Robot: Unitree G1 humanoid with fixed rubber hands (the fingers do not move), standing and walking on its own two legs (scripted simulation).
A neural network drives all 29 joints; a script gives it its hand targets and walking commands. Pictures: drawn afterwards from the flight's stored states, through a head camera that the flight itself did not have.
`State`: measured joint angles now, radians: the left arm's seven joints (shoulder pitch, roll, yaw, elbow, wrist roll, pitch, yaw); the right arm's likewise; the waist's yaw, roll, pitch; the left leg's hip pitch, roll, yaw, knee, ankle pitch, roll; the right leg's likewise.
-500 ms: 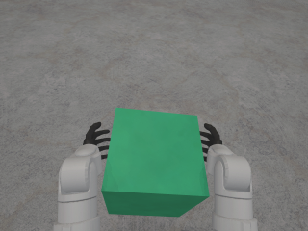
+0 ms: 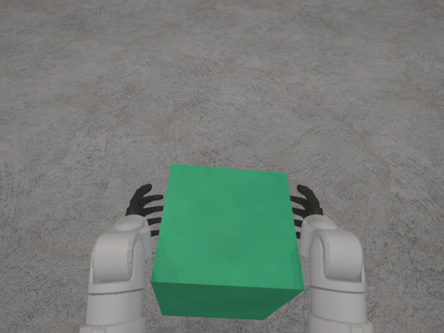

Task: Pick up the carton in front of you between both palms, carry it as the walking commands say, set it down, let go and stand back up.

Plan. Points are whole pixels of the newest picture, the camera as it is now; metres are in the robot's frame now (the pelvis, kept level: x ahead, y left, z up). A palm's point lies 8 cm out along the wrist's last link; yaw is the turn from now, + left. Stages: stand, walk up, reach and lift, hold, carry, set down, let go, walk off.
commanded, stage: carry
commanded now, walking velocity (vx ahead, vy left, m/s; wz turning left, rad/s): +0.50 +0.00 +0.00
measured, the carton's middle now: (221, 248) +0.27 +0.01 -0.04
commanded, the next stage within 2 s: none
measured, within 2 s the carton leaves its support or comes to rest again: neither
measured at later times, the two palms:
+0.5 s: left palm (148, 93) +0.61 +0.18 +0.06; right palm (270, 94) +0.59 -0.11 +0.07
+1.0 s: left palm (164, 55) +0.76 +0.16 +0.08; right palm (274, 55) +0.75 -0.14 +0.08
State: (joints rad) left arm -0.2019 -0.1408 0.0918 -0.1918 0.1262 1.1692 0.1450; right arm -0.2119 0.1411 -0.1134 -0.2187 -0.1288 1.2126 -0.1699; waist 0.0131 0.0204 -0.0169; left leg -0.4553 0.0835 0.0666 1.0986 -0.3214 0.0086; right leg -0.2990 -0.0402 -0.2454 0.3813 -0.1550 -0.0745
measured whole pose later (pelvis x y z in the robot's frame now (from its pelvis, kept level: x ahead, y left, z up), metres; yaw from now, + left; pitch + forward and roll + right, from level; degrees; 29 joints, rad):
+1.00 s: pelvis +0.47 +0.02 -0.01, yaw -1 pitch +4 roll -1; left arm -0.25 -0.15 0.12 -0.21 0.15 1.20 0.13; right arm -0.27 0.15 -0.13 -0.23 -0.13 1.24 -0.18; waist 0.00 0.02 -0.11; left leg -0.16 0.07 0.17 0.50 -0.38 -0.02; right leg -0.32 -0.06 -0.19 0.52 -0.26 -0.02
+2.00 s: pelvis +0.41 +0.03 -0.01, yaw -1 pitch +1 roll +0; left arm -0.24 -0.15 0.18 0.25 0.27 0.70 0.03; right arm -0.25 0.15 -0.20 0.25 -0.28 0.70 -0.02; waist 0.00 0.00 -0.10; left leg -0.20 0.03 0.17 0.51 -0.33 0.03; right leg -0.35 -0.09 -0.18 0.50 -0.17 -0.01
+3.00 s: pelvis +0.39 -0.02 +0.00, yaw +10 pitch -9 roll +0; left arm -0.29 -0.16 0.26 0.33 0.30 0.69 -0.01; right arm -0.29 0.16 -0.24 0.26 -0.31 0.73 0.02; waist -0.01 0.04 0.04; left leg -0.03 0.02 -0.04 0.41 -0.23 0.00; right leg -0.10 0.00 -0.07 0.40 -0.14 -0.03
